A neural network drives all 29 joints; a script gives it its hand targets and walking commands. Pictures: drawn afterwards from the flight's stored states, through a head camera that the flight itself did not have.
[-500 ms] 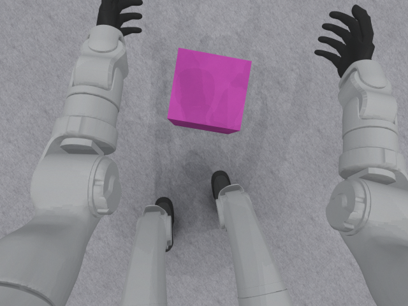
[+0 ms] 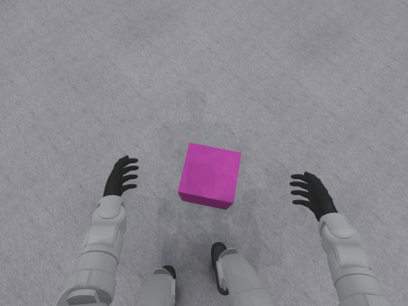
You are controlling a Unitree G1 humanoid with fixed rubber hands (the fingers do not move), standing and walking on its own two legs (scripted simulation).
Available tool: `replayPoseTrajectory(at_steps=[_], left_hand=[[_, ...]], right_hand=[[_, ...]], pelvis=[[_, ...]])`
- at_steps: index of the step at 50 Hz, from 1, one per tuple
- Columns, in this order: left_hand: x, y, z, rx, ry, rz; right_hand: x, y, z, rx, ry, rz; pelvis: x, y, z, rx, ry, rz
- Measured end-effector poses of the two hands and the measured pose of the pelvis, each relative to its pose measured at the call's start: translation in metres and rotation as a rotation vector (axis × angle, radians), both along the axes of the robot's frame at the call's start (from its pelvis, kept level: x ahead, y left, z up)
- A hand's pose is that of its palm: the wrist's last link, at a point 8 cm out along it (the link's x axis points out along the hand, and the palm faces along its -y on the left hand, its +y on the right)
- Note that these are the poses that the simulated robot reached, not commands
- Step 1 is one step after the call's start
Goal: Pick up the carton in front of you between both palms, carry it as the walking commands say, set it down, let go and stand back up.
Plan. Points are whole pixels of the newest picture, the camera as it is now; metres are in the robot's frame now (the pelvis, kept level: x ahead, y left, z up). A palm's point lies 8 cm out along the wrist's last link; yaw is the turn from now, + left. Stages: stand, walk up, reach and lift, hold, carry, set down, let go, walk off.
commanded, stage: let go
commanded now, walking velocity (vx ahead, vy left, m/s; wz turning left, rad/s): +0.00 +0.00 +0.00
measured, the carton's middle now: (209, 178) +0.46 -0.07 -0.61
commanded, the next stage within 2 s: stand in 0.86 s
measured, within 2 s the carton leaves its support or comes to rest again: neither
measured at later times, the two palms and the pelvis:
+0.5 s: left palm (25, 268) +0.21 +0.28 -0.03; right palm (301, 243) +0.20 -0.18 -0.03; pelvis +0.04 +0.05 +0.04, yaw -1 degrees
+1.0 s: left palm (23, 284) +0.19 +0.29 -0.04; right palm (334, 250) +0.18 -0.24 -0.05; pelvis +0.04 +0.03 +0.03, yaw -1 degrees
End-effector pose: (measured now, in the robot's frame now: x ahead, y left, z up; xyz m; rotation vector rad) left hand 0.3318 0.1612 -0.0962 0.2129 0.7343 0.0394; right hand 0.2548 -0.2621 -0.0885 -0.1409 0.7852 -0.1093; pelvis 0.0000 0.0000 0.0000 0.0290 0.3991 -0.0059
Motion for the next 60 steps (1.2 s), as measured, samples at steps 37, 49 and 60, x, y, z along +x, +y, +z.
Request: replayPoseTrajectory(at_steps=[37,49,60], left_hand=[[-0.123,0.117,0.063,-0.006,0.044,0.044],[-0.142,0.125,0.052,0.139,0.126,0.056],[-0.168,0.155,0.049,0.22,0.226,0.14]], right_hand=[[-0.054,0.068,0.057,-0.058,0.035,0.012],[-0.071,0.023,0.043,-0.139,0.05,-0.007],[-0.082,-0.003,0.022,-0.182,0.161,0.036]], pelvis=[[0.046,0.05,0.034,-0.055,-0.436,-0.015],[0.04,0.029,0.03,-0.044,-0.401,-0.005],[0.048,0.018,0.028,-0.033,-0.391,0.019]])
